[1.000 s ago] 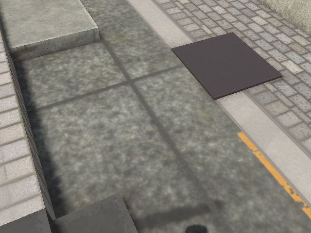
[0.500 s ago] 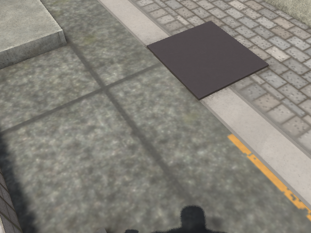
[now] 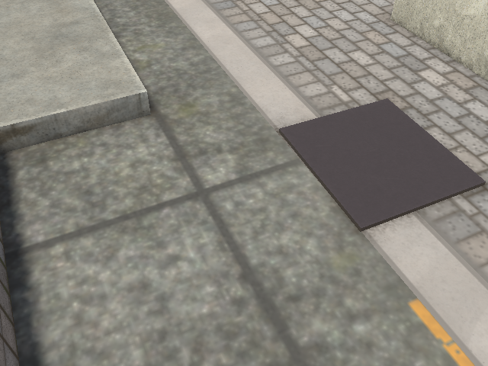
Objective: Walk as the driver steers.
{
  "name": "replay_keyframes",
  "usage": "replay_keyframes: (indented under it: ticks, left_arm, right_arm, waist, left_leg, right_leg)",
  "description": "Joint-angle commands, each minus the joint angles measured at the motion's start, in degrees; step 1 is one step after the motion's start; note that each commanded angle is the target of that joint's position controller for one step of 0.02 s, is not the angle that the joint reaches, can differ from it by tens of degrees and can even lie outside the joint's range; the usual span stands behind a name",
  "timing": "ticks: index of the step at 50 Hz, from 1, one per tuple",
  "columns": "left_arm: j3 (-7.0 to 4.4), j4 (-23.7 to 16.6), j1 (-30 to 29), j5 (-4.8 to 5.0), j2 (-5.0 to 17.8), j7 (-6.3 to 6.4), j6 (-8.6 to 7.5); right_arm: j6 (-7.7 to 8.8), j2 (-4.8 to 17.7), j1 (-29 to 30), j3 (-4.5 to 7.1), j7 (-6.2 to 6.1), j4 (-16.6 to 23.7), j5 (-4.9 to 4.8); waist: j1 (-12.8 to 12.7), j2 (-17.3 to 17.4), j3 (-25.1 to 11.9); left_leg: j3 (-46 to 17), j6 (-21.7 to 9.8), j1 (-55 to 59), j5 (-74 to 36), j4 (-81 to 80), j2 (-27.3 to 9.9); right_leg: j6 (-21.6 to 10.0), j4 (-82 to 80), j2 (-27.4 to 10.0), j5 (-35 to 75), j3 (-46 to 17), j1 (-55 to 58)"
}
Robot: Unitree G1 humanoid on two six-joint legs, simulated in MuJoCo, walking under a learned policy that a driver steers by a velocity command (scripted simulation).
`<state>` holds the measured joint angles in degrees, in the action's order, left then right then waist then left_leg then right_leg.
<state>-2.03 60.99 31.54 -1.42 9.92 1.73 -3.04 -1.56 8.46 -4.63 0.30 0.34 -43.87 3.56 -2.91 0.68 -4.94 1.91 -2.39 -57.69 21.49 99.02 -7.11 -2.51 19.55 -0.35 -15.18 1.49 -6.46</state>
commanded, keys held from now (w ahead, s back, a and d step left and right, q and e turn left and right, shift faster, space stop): w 0.16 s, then w+e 0.84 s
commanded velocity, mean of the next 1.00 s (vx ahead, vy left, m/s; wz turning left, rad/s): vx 0.49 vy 0.00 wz -0.36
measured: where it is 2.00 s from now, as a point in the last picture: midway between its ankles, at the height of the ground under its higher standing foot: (326, 244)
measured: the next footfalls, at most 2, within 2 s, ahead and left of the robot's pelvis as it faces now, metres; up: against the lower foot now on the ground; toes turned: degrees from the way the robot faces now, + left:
left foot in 0.12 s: +0.15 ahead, +0.18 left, +0.12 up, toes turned +7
right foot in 0.66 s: +0.53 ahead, +0.04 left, +0.00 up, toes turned -14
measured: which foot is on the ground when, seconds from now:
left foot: up 0.00-0.10, down 0.12-0.64, up 0.66-1.00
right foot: down 0.00-0.14, up 0.16-0.64, down 0.66-1.00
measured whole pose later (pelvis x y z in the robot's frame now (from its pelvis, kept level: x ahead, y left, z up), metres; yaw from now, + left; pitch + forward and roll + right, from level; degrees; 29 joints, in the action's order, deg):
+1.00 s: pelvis +0.59 +0.08 -0.01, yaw -23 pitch +1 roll -1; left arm -3.6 54.9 22.7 -0.3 13.6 -0.3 -2.7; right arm 2.5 11.6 0.9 1.2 0.3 -43.2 1.5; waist -5.7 1.0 4.2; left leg -3.7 1.9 -37.0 2.3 41.1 -5.0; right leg -7.5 20.8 10.3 -16.5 -7.0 -3.9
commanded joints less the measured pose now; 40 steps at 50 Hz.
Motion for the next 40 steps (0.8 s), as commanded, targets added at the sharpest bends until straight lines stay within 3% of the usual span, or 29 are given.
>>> replay_keyframes:
  ticks: [1, 3, 4, 5, 6, 7, 8, 9, 10, 11, 12, 13, 15, 17, 19, 20, 22, 26, 29, 31, 32, 33, 34, 35, 36, 37, 38, 39, 40]
  left_arm:
    - [-1.91, -2.26, 2.28, -0.16, 8.27, 0.79, -0.72]
    - [-2.43, -3.00, 0.86, 0.17, 8.97, 0.21, -0.42]
    - [-2.64, -3.70, -1.27, 0.38, 9.43, -0.46, -0.18]
    - [-2.72, -3.82, -0.30, 0.57, 9.62, -0.97, 0.27]
    - [-2.35, -3.66, -0.27, 0.19, 8.12, -1.52, 0.11]
    - [-2.32, -9.59, -9.90, 1.56, 6.57, -2.57, -0.74]
    - [-3.61, -13.18, -15.63, -0.02, 6.60, -3.47, -2.07]
    - [-2.85, -13.70, -12.50, -0.47, 2.90, -3.65, -2.48]
    - [-2.54, -13.28, -11.64, 0.01, 2.01, -2.90, -1.65]
    - [-2.67, -12.16, -9.77, 0.70, 1.21, -2.00, -0.29]
    - [-3.00, -11.24, -7.55, 0.47, 1.61, -1.43, 1.00]
    - [-3.46, -10.57, -6.65, 0.62, 2.61, -1.46, 2.21]
    - [-3.86, -11.87, -10.53, 0.53, 3.90, -1.87, 3.45]
    - [-3.78, -13.27, -16.57, -0.14, 4.36, -2.31, 3.71]
    - [-3.56, -13.38, -21.79, -0.48, 4.43, -3.16, 3.40]
    - [-3.15, -14.64, -24.51, -0.78, 3.70, -3.59, 2.98]
    - [-2.50, -15.15, -29.78, -1.21, 2.95, -4.65, 2.03]
    - [-1.15, -17.04, -36.40, -0.71, 2.42, -6.12, 1.50]
    - [-1.28, -14.46, -30.69, -1.29, 4.68, -5.70, 2.05]
    - [-2.85, -8.91, -16.25, -1.25, 8.40, -4.92, 2.56]
    - [-4.16, -5.62, -6.89, -1.41, 10.71, -4.36, 2.37]
    - [-5.15, -3.48, -3.29, -1.50, 13.39, -3.77, 2.26]
    - [-5.36, -4.01, -3.14, -1.37, 17.86, -3.43, 1.65]
    - [-4.82, -5.52, -1.49, -0.28, 15.88, -3.25, 1.27]
    - [-4.64, -7.24, -4.84, -0.45, 14.11, -2.05, 2.02]
    - [-4.13, -8.65, -9.84, -0.89, 12.79, -1.14, 2.13]
    - [-3.30, -10.04, -13.56, -0.41, 11.21, -1.10, 1.31]
    - [-2.67, -10.09, -15.49, 0.61, 10.06, -1.10, 0.26]
    - [-2.68, -9.35, -15.74, 0.92, 10.76, -1.15, -0.60]
  right_arm:
    - [1.01, 1.67, 7.21, -0.38, 0.70, 6.43, -0.40]
    - [1.47, 1.67, 5.73, -0.75, 1.24, 6.86, -1.03]
    - [1.68, 2.01, 2.06, -0.67, 1.30, 6.23, -1.51]
    - [1.98, 2.60, -2.85, -0.07, 1.11, 4.36, -2.58]
    - [2.73, 5.84, -14.60, 1.51, 0.47, 0.21, -2.46]
    - [3.57, 15.77, -27.27, 3.95, -0.61, -2.19, -0.98]
    - [4.01, 19.02, -31.52, 4.21, -1.03, -5.26, -3.19]
    - [4.68, 18.11, -22.92, 3.75, -0.65, -4.75, -3.22]
    - [5.25, 14.30, -16.92, 2.92, -0.20, -4.77, -2.62]
    - [5.58, 10.01, -13.37, 2.01, 0.31, -5.18, -1.72]
    - [5.79, 6.50, -10.73, 1.23, 0.77, -4.96, -1.07]
    - [6.03, 4.89, -9.44, 1.06, 1.08, -5.10, -0.83]
    - [7.21, 5.78, -12.01, 1.64, 0.79, -6.88, -1.83]
    - [7.90, 6.60, -15.22, 2.49, -0.20, -8.26, -2.29]
    - [8.08, 6.26, -18.89, 2.75, -1.75, -8.71, -2.37]
    - [8.32, 6.26, -20.84, 2.68, -2.28, -8.79, -2.57]
    - [8.12, 6.24, -24.23, 2.74, -3.02, -9.11, -2.04]
    - [7.53, 7.39, -28.93, 2.83, -3.92, -10.30, -1.14]
    - [7.07, 8.82, -28.13, 2.66, -4.15, -10.79, -1.63]
    - [6.35, 9.33, -25.38, 2.78, -4.45, -10.79, -0.98]
    - [6.19, 10.08, -20.73, 3.41, -4.02, -10.41, -1.57]
    - [6.51, 8.80, -16.64, 3.85, -3.09, -9.14, -2.24]
    - [7.30, 7.31, -21.27, 3.42, -3.11, -4.71, -4.30]
    - [7.40, 8.85, -19.17, 2.81, -3.12, -2.58, -4.22]
    - [7.42, 10.37, -17.74, 2.74, -2.80, -2.30, -3.25]
    - [7.35, 11.02, -15.95, 2.75, -1.97, -2.37, -1.92]
    - [6.77, 12.08, -15.73, 3.25, -1.32, -2.87, -0.48]
    - [5.80, 11.62, -14.00, 3.55, -0.94, -2.51, 0.00]
    - [4.66, 10.29, -11.18, 3.23, -0.84, -1.48, 0.02]
  waist:
    - [0.79, -6.99, 9.26]
    - [1.53, -9.23, 8.16]
    - [3.71, -9.64, 7.01]
    - [5.46, -7.71, 4.50]
    - [10.30, -3.09, -0.84]
    - [18.42, 18.46, -4.15]
    - [17.05, 21.21, -0.69]
    - [8.34, 10.85, 6.43]
    - [4.07, 6.49, 11.07]
    - [1.31, 5.14, 11.95]
    - [-0.88, 6.26, 10.99]
    - [-1.79, 7.97, 10.04]
    - [-1.56, 9.22, 10.03]
    - [-0.19, 7.33, 10.41]
    - [2.28, 4.88, 9.05]
    - [3.00, 5.75, 9.11]
    - [5.76, 2.73, 8.27]
    - [8.82, 2.90, 10.41]
    - [5.88, 3.31, 7.48]
    - [-1.42, 4.65, 3.46]
    - [-8.06, 0.24, 1.97]
    - [-10.22, -11.60, 2.99]
    - [-3.23, -15.94, -2.86]
    - [-5.85, -6.44, -10.16]
    - [-4.48, -1.77, -7.83]
    - [-1.40, 0.97, -3.05]
    - [1.66, 3.65, 0.88]
    - [4.19, 5.41, 5.49]
    - [5.46, 4.14, 7.99]
  left_leg:
    - [-0.79, -1.15, -3.20, 6.49, -9.23, -2.31]
    - [1.06, -3.30, 7.08, 15.50, -16.50, -0.75]
    - [3.02, -4.90, 16.75, 21.17, -22.03, 1.65]
    - [7.84, -5.26, 25.95, 27.54, -31.20, 7.25]
    - [1.94, -6.63, 40.09, 23.78, -34.67, 8.07]
    - [-35.71, -10.62, 47.46, 40.69, -63.47, -6.89]
    - [-65.15, -10.82, 50.02, 32.73, -86.82, -11.26]
    - [-59.97, -9.28, 45.08, 23.29, -83.58, -16.76]
    - [-48.87, -8.98, 36.17, 11.20, -74.31, -16.37]
    - [-37.00, -7.40, 30.04, 5.03, -67.25, -14.05]
    - [-27.35, -4.94, 27.05, 0.22, -64.79, -11.05]
    - [-19.74, -3.19, 26.12, -1.89, -65.19, -8.97]
    - [-11.64, -2.90, 27.73, -10.22, -67.46, -7.22]
    - [-5.19, -2.71, 32.44, -17.05, -69.04, -5.74]
    - [-1.08, -3.48, 40.17, -22.10, -71.23, -4.53]
    - [-0.31, -4.01, 43.43, -27.08, -69.88, -5.45]
    - [3.59, -3.89, 50.74, -24.92, -69.36, -4.23]
    - [6.69, -2.94, 60.33, -28.27, -67.86, -4.39]
    - [9.31, -1.21, 61.08, -42.80, -57.12, -3.67]
    - [8.03, -1.81, 58.58, -49.39, -38.91, -4.29]
    - [9.64, -1.11, 52.78, -40.40, -19.09, -0.77]
    - [10.81, 0.03, 34.34, 10.08, 4.96, 8.08]
    - [3.02, 0.27, 13.63, 21.26, 10.81, 7.34]
    - [-2.90, 0.61, 4.27, 15.21, 6.32, 5.45]
    - [-3.01, 1.00, 1.08, 10.67, 2.83, 4.79]
    - [-3.60, 1.25, 0.56, 7.46, -4.40, 3.17]
    - [-4.31, 1.72, 5.75, 3.36, -12.98, 1.81]
    - [-5.65, 3.18, 12.99, -0.86, -22.65, 0.33]
    - [-5.33, 4.83, 19.30, -1.86, -30.38, -0.38]
  right_leg:
    - [-10.10, -11.78, -15.00, -3.96, -12.80, 0.58]
    - [-9.18, -10.03, -15.22, 6.17, -7.98, -2.41]
    - [-8.57, -7.13, -15.05, 14.94, -5.34, -6.68]
    - [-8.95, -0.03, -13.19, 25.14, -4.33, -8.03]
    - [-7.15, 17.85, -10.82, 40.76, -1.07, -11.72]
    - [-1.48, 47.23, -1.13, 16.66, -0.24, -29.58]
    - [-1.87, 60.22, 8.90, -9.55, -16.82, -41.56]
    - [-2.56, 63.48, 6.82, -4.77, -19.89, -46.34]
    - [-2.66, 64.15, 3.34, -2.87, -14.03, -44.37]
    - [-2.49, 63.32, 1.25, -1.91, -10.94, -41.10]
    - [-1.97, 60.88, 0.83, 0.28, -10.47, -37.81]
    - [-1.57, 58.56, 1.06, 3.62, -10.20, -35.58]
    - [-1.50, 52.81, 1.91, 10.93, -8.29, -34.74]
    - [-1.18, 43.58, 2.07, 16.20, -5.51, -34.24]
    - [-0.85, 35.92, 2.47, 21.25, -2.96, -34.67]
    - [-1.49, 31.02, 1.84, 24.30, -2.18, -34.96]
    - [-2.24, 22.09, 1.78, 30.98, 2.07, -34.32]
    - [-3.91, 8.15, 0.98, 37.46, 5.49, -31.85]
    - [-5.50, 5.03, 3.29, 37.70, 8.48, -18.94]
    - [-7.50, 4.91, 2.70, 33.12, 7.29, -5.35]
    - [-10.63, -1.52, 0.96, 37.43, 6.00, 4.53]
    - [-13.72, -2.03, -3.57, 43.50, -0.06, 17.62]
    - [-17.28, 20.14, -13.85, 80.76, -11.19, 35.63]
    - [-23.84, 15.77, -19.57, 72.83, -22.54, 42.79]
    - [-25.56, 6.48, -20.14, 44.03, -28.34, 36.28]
    - [-24.13, -0.59, -19.17, 19.31, -31.20, 27.21]
    - [-22.50, -3.34, -18.29, 15.53, -31.04, 16.60]
    - [-20.95, -5.54, -15.70, 21.42, -28.07, 4.15]
    - [-19.44, -6.77, -12.57, 26.29, -24.79, -4.82]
